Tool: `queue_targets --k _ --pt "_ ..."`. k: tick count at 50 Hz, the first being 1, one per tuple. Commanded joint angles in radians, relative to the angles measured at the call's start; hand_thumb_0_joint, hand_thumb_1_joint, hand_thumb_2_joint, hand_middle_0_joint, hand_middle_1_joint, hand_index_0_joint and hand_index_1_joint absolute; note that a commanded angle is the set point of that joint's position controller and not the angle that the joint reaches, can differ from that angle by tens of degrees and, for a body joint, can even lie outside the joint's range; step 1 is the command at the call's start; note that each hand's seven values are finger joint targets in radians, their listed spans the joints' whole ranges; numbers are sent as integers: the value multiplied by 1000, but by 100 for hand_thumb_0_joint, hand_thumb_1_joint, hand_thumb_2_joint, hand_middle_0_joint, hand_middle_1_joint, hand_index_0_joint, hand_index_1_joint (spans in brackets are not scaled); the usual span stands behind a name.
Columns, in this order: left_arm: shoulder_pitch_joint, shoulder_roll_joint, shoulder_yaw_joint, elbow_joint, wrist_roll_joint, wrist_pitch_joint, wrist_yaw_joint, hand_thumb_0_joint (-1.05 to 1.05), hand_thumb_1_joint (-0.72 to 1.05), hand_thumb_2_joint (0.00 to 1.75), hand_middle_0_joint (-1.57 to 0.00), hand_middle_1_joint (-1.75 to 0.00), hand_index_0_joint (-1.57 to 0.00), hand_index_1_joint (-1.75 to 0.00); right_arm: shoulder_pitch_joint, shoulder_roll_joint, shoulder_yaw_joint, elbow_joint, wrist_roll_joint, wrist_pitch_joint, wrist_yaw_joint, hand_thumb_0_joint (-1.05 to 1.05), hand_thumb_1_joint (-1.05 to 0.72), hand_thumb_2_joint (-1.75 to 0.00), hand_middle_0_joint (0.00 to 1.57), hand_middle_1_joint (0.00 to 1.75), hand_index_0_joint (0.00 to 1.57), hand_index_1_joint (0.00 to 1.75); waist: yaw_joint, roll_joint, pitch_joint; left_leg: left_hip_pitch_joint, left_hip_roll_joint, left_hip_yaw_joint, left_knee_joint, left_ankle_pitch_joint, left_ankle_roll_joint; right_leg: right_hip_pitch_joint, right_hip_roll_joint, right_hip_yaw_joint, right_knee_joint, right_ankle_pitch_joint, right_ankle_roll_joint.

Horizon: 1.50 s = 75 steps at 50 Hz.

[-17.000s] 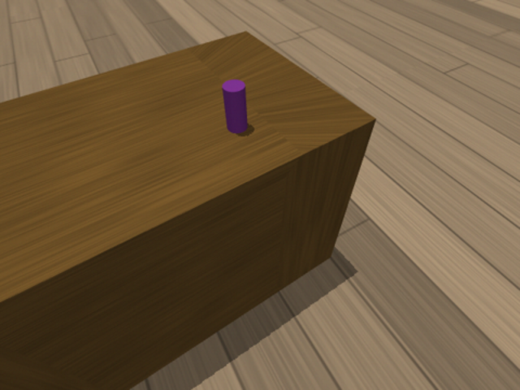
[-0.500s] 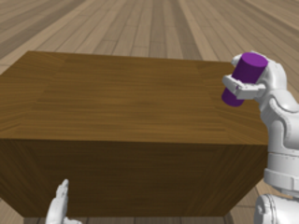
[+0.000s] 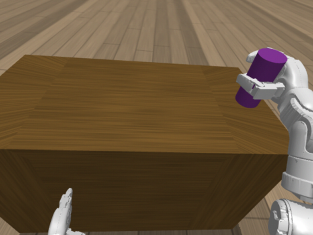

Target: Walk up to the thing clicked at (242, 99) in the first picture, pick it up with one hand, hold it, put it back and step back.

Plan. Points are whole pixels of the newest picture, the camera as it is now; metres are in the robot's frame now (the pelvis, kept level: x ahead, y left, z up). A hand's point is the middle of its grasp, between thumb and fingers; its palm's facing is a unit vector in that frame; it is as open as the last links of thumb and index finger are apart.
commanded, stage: hold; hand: right
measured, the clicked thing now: (258, 80) +0.34 -0.18 +0.29
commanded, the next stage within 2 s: none
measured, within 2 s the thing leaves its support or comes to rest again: neither
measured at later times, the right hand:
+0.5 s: hand (251, 79) +0.35 -0.17 +0.28, palm faces +0.10 +1.00 -0.02, open 7.6 cm
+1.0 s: hand (251, 79) +0.35 -0.17 +0.28, palm faces +0.09 +1.00 -0.02, open 7.6 cm
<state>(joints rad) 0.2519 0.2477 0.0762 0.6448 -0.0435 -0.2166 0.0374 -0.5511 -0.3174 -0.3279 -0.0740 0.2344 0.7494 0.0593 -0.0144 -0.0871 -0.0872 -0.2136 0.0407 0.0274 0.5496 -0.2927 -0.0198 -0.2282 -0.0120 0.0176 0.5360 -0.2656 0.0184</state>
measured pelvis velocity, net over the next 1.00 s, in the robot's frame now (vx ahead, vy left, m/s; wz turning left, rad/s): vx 0.00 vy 0.00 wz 0.00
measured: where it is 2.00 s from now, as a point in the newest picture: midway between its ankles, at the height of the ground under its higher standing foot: outside the picture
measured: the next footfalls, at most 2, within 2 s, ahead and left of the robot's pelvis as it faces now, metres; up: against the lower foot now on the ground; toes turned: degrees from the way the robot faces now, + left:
none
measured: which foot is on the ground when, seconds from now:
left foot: down 0.00-1.00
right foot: down 0.00-1.00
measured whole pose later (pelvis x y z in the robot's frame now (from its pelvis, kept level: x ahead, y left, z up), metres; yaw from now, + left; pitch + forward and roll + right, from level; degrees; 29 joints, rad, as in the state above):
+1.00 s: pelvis +0.00 +0.00 +0.00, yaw +0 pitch -2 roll +0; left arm 0.24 0.25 0.08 0.64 -0.04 -0.22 0.04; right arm -0.53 -0.30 -0.32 -0.10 0.24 0.75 0.06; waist -0.01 -0.08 -0.09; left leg -0.21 0.04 0.03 0.55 -0.30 -0.02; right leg -0.23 -0.01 0.02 0.54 -0.27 0.02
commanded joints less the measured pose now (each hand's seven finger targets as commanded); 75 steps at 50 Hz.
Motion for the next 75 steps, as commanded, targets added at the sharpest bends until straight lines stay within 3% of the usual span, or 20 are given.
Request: queue_targets --k 1,8,12,19,20,26,31,40,43,45,52,53,59,62,63,65,69,73,74,75 --pt "-128 125 42 -152 -1 -65 2 0 -55 5 -4 -5 -4 -5 -438 -204 -52 -172 10 -61 8 0 -44 -129 134 141 136 141 11 86 -158 -37 -41 47 -106 164 7 98 21 -17 -71 152 -32" --pt "-123 84 -4 -154 0 -67 -2 0 -54 4 -4 -5 -5 -4 -436 -208 -65 -195 11 -63 2 0 -44 -130 136 144 138 144 -6 85 -174 -12 -31 41 -99 234 0 101 30 -25 -50 211 -35" --pt "-155 141 58 -197 4 -70 6 0 -54 4 -4 -5 -5 -5 -459 -241 -85 -269 5 -84 -5 0 -43 -131 136 144 139 144 -5 72 -226 3 -33 40 -95 222 5 122 26 -21 -55 205 -31" --pt "-141 125 42 -188 1 -63 11 0 -54 5 -4 -5 -5 -5 -402 -214 -67 -235 8 -78 -3 0 -41 -130 134 142 136 142 4 95 -199 -8 -32 40 -97 221 2 110 28 -24 -49 199 -33" --pt "-161 101 6 -207 1 -67 7 0 -53 4 -4 -5 -5 -5 -384 -185 -51 -224 10 -73 2 0 -40 -129 134 142 136 142 -5 104 -180 -7 -35 43 -94 225 0 100 26 -25 -49 204 -32" --pt "-115 142 61 -168 -1 -51 4 0 -54 5 -4 -5 -5 -5 -356 -204 -77 -235 15 -54 10 0 -40 -131 135 144 137 144 7 99 -167 -21 -37 46 -100 226 3 103 24 -23 -57 206 -32" --pt "-143 98 18 -158 -1 -56 -5 0 -54 5 -4 -5 -5 -5 -408 -226 -87 -279 15 -67 0 0 -40 -130 135 143 137 143 -10 70 -155 -18 -38 45 -98 200 7 93 22 -19 -58 187 -30" --pt "-163 138 51 -183 4 -70 11 0 -54 4 -5 -5 -5 -5 -421 -193 -49 -246 7 -78 0 0 -41 -132 136 145 139 145 8 81 -200 -8 -36 43 -93 231 5 123 22 -22 -51 215 -31" --pt "-145 97 13 -163 2 -69 9 0 -54 4 -5 -5 -5 -5 -434 -185 -37 -251 3 -84 -1 0 -42 -131 135 143 137 143 4 54 -193 -15 -38 45 -92 206 10 121 18 -18 -57 201 -28" --pt "-135 143 60 -175 4 -70 14 0 -54 5 -5 -5 -5 -5 -433 -224 -73 -244 4 -83 -5 0 -42 -132 136 145 138 145 9 78 -211 -9 -39 48 -93 217 8 120 19 -18 -56 207 -29" --pt "-161 103 22 -172 3 -64 -2 0 -54 4 -5 -5 -5 -5 -412 -208 -69 -224 10 -67 -4 0 -42 -130 135 143 137 143 -6 82 -144 -15 -38 45 -112 163 6 72 25 -25 -67 146 -32" --pt "-132 130 55 -157 4 -61 1 0 -54 5 -5 -5 -5 -5 -402 -223 -93 -213 12 -65 -9 0 -41 -131 135 144 138 144 2 101 -171 -10 -38 43 -107 190 5 89 24 -25 -62 168 -33" --pt "-155 112 30 -161 3 -66 2 0 -55 5 -5 -5 -5 -5 -439 -217 -67 -222 8 -70 -10 0 -37 -131 134 144 137 144 0 91 -156 -22 -38 41 -114 151 5 84 24 -22 -68 129 -36" --pt "-198 115 23 -204 1 -79 6 0 -53 4 -4 -5 -5 -5 -460 -156 -9 -234 4 -73 -6 0 -37 -132 135 145 138 145 3 69 -186 -20 -41 42 -99 183 11 114 18 -22 -67 169 -30" --pt "-172 147 61 -181 3 -77 8 0 -54 4 -5 -5 -5 -5 -439 -171 -24 -232 5 -76 -7 0 -36 -132 135 145 138 145 10 61 -194 -19 -44 48 -97 179 13 118 15 -16 -71 171 -26" --pt "-179 109 15 -186 2 -78 5 0 -54 4 -5 -5 -5 -5 -428 -172 -20 -217 0 -80 -6 0 -39 -130 134 143 136 143 4 81 -174 -17 -42 47 -104 166 10 101 19 -21 -72 155 -28" --pt "-138 143 64 -163 5 -76 10 0 -53 4 -5 -5 -5 -5 -433 -205 -55 -221 2 -82 -13 0 -38 -130 134 143 137 143 13 71 -190 -19 -41 47 -107 154 11 106 20 -23 -76 134 -29" --pt "-136 127 54 -191 3 -77 5 0 -54 5 -5 -5 -5 -5 -433 -201 -58 -221 5 -90 -19 0 -41 -130 135 143 138 143 10 83 -155 -28 -42 47 -112 142 8 86 22 -26 -75 116 -32" --pt "-96 128 58 -128 5 -68 4 0 -54 5 -4 -5 -4 -5 -424 -247 -95 -202 2 -87 -25 0 -39 -131 135 144 138 144 7 72 -138 -38 -40 44 -120 114 9 81 23 -26 -79 88 -34" --pt "-117 106 32 -152 3 -71 0 0 -54 5 -4 -5 -4 -5 -427 -214 -65 -203 0 -88 -22 0 -39 -132 136 145 139 145 5 73 -127 -43 -41 43 -121 109 10 73 24 -29 -82 83 -33"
